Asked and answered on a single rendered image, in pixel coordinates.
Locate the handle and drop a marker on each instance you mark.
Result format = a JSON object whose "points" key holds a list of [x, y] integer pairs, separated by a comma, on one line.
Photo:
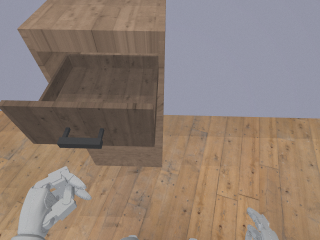
{"points": [[80, 142]]}

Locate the left robot hand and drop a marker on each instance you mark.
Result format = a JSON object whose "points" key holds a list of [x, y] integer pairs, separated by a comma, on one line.
{"points": [[34, 217]]}

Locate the drawer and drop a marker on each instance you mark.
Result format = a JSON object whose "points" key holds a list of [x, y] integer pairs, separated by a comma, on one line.
{"points": [[117, 93]]}

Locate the cabinet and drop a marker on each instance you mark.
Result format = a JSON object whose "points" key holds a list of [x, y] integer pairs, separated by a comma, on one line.
{"points": [[103, 27]]}

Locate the right robot hand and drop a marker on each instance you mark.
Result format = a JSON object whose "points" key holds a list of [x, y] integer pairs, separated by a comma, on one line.
{"points": [[262, 224]]}

